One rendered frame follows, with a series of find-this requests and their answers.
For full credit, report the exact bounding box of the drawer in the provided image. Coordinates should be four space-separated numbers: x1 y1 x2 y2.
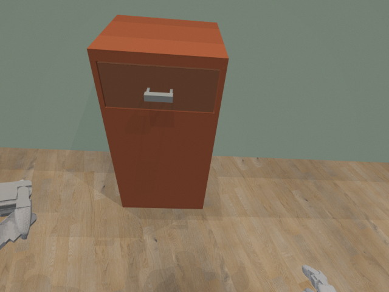
97 61 220 113

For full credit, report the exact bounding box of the right robot hand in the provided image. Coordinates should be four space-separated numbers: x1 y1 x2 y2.
302 265 337 292

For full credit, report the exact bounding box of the cabinet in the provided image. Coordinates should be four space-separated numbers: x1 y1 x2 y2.
87 15 229 209

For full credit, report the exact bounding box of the left robot hand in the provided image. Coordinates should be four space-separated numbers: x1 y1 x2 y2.
0 179 37 249

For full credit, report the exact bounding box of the handle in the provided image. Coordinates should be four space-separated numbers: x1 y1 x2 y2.
144 88 173 103

